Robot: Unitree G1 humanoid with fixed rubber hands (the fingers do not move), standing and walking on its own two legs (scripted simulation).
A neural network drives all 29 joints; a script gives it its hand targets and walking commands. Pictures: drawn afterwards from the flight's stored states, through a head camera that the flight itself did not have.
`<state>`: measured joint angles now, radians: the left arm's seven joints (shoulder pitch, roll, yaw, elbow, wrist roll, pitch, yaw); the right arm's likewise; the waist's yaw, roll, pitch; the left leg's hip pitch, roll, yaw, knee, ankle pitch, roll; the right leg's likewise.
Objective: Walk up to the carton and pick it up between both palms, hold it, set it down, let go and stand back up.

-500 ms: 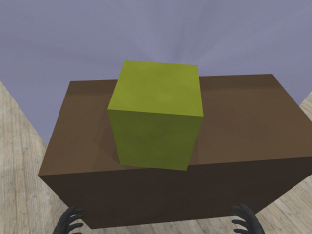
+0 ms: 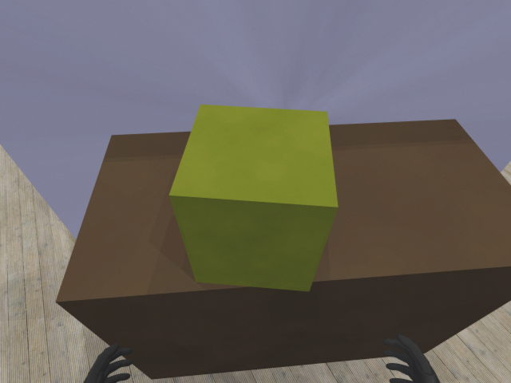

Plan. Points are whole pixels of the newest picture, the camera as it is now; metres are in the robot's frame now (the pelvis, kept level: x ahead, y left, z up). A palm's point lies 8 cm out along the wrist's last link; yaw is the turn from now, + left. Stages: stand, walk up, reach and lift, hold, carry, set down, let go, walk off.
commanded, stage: stand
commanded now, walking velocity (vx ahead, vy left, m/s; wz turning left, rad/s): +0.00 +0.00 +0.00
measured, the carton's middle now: (257, 202) +0.42 +0.01 +0.05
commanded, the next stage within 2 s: none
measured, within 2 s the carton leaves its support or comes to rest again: neither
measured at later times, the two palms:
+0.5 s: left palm out of the picture +0.13 +0.25 -0.08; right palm out of the picture +0.15 -0.25 -0.07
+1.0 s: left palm out of the picture +0.12 +0.26 -0.08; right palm out of the picture +0.14 -0.25 -0.07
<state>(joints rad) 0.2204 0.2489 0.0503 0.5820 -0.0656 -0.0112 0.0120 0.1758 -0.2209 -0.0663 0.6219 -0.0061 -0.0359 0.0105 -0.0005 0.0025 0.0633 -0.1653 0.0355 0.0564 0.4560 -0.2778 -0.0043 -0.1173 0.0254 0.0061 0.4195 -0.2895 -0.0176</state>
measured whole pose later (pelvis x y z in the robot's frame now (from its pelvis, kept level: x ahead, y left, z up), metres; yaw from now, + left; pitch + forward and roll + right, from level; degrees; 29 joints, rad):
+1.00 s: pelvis -0.01 +0.00 +0.00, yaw +0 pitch -2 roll +0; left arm 0.22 0.26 0.05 0.64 -0.07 -0.04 0.01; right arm 0.18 -0.22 -0.07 0.62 -0.01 -0.04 0.01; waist 0.00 0.01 0.03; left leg -0.16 0.04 0.06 0.46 -0.26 -0.01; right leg -0.12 0.03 0.01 0.44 -0.28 -0.02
